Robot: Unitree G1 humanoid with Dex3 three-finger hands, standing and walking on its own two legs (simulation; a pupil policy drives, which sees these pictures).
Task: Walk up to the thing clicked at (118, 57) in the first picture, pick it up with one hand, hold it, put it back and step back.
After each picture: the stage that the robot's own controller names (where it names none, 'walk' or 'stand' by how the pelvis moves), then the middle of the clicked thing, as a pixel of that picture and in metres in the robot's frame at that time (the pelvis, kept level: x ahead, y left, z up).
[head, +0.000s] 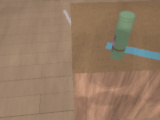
stand; (121, 37) +0.63 -0.18 +0.00
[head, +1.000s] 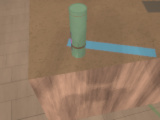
rise first; (78, 33) +0.59 +0.06 +0.03
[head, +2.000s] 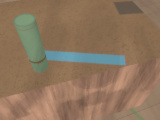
stand; (33, 46) +0.49 +0.21 +0.05
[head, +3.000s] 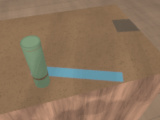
stand; (37, 64) +0.46 +0.20 +0.00
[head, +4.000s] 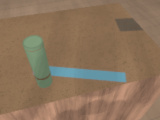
stand; (39, 64) +0.46 +0.20 +0.00
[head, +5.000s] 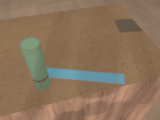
stand; (37, 66) +0.45 +0.20 +0.00
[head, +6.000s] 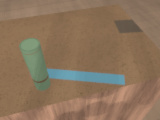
stand; (37, 67) +0.45 +0.21 +0.00
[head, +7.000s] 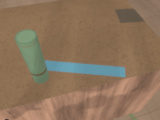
rise first; (34, 60) +0.45 +0.21 +0.00
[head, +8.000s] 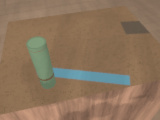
go down; (43, 65) +0.45 +0.21 +0.00
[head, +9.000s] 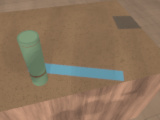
go down; (35, 61) +0.46 +0.19 +0.02
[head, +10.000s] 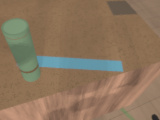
go down; (25, 55) +0.44 +0.19 +0.05
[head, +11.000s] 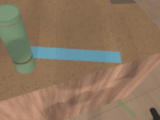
close in; (17, 45) +0.46 +0.20 +0.07
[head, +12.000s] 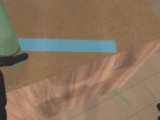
close; (2, 35) +0.46 +0.21 +0.09
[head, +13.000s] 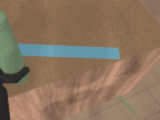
lift; (7, 54) +0.41 +0.21 +0.08
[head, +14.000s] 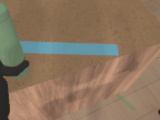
lift; (8, 46) +0.43 +0.21 +0.09
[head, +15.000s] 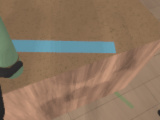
lift; (0, 47) +0.43 +0.22 +0.09
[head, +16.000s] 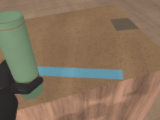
lift; (21, 60) +0.33 +0.18 +0.19
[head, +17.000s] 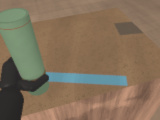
hold; (27, 58) +0.33 +0.16 +0.20
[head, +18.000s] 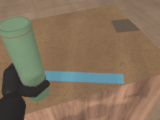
crouch; (29, 64) +0.33 +0.16 +0.17
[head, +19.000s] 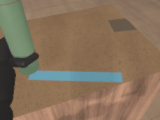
crouch; (18, 37) +0.41 +0.19 +0.20
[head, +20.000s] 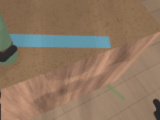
lower; out of the picture +0.48 +0.22 +0.08
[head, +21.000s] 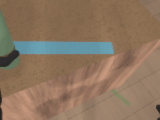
lower; out of the picture +0.47 +0.21 +0.09
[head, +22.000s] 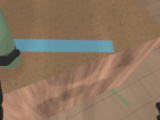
lower; out of the picture +0.47 +0.21 +0.09
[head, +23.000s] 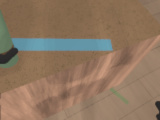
lower; out of the picture +0.48 +0.22 +0.09
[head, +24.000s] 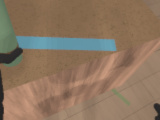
loosen; (0, 32) +0.47 +0.21 +0.09
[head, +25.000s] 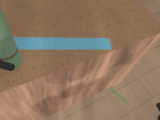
withdraw; out of the picture +0.46 +0.20 +0.09
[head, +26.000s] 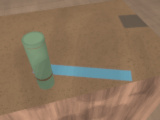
sink last; (40, 64) +0.43 +0.19 +0.04
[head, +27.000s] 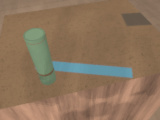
stand; (42, 59) +0.45 +0.20 +0.05
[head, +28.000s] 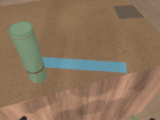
stand; (31, 56) +0.44 +0.20 +0.07
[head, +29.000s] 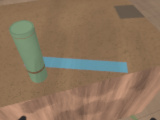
stand; (31, 55) +0.44 +0.20 +0.07
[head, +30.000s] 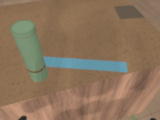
stand; (32, 55) +0.44 +0.20 +0.07
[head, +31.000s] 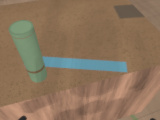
stand; (31, 55) +0.44 +0.20 +0.07
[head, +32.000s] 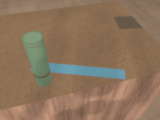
stand; (39, 62) +0.45 +0.20 +0.02
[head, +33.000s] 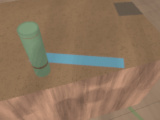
walk; (36, 52) +0.48 +0.20 +0.01
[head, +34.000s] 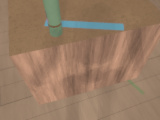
walk; (53, 13) +0.71 +0.17 +0.02
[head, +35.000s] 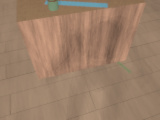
stand; out of the picture +1.02 +0.23 +0.03
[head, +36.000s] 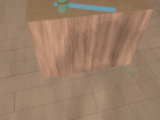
stand; out of the picture +1.03 +0.16 +0.00
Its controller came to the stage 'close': yes
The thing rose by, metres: 0.21
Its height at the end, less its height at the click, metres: +0.00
